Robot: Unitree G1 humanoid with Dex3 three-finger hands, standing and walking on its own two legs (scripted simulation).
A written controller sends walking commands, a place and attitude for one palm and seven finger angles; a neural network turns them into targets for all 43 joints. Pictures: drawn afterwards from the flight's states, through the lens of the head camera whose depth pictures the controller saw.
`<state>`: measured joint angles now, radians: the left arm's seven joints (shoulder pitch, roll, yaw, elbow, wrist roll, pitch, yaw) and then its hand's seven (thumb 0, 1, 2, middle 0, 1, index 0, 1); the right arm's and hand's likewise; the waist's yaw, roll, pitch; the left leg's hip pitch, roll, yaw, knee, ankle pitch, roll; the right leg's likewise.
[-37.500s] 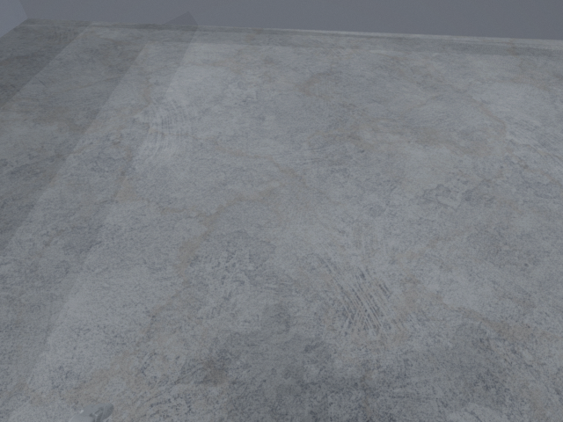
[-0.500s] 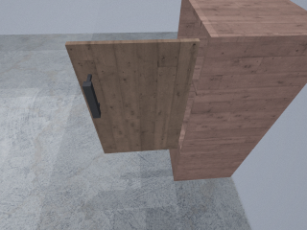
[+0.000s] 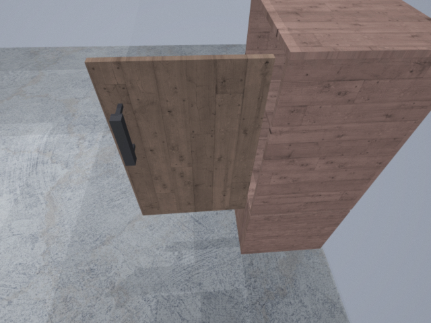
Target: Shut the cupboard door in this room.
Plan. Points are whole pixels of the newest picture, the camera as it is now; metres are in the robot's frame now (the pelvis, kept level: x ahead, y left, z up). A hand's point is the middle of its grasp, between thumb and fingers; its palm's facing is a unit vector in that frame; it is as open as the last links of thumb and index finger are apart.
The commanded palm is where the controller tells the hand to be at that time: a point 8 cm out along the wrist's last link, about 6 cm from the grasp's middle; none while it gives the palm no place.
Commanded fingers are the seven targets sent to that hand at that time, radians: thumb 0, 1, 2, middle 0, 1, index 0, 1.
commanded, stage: look again from close up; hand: left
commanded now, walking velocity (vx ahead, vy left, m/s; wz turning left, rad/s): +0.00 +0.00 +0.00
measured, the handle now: (125, 135) +0.50 +0.25 +0.05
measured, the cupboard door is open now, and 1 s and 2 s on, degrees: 90 90 90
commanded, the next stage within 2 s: shuffle to correct the standing spot in 0.24 s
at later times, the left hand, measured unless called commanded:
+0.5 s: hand out of the picture +0.00 +0.16 -0.18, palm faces +0.05 -0.98 -0.18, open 7.4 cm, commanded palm none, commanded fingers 0.00 0.90 0.90 -0.20 -0.30 -0.20 -0.30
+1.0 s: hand out of the picture +0.10 +0.21 -0.19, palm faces +0.14 -0.98 -0.16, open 7.3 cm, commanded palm none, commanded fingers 0.00 0.90 0.90 -0.20 -0.30 -0.20 -0.30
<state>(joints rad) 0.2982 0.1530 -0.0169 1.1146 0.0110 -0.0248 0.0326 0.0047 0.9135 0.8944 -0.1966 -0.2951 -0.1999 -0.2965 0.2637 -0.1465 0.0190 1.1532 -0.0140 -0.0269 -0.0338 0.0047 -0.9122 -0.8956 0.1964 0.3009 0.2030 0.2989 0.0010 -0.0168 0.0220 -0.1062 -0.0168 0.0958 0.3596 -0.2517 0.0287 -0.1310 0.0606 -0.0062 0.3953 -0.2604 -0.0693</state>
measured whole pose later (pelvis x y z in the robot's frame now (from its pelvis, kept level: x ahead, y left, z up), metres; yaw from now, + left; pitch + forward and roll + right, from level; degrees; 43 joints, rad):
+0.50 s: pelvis +0.01 -0.01 +0.00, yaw +1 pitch +0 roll +0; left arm 0.31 0.16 0.00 1.10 0.02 -0.02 0.02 0.00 0.91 0.89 -0.20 -0.29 -0.20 -0.30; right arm 0.29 -0.15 0.01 1.15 -0.02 -0.01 -0.02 0.00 -0.91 -0.90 0.20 0.30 0.20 0.30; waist 0.00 -0.01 0.00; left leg -0.14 0.00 0.07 0.46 -0.31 0.02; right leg -0.13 0.08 -0.04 0.43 -0.30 -0.09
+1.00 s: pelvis +0.11 +0.04 +0.00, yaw +7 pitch +1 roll -1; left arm 0.25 0.17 0.03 1.04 0.03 0.01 0.04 0.00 0.92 0.89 -0.19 -0.29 -0.20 -0.30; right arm 0.28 -0.09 0.01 1.10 -0.02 -0.02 -0.05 0.02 -0.94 -0.90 0.20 0.30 0.21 0.30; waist 0.01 -0.05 0.08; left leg -0.20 -0.01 0.05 0.41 -0.22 0.05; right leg -0.41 -0.05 -0.01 0.84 -0.37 0.02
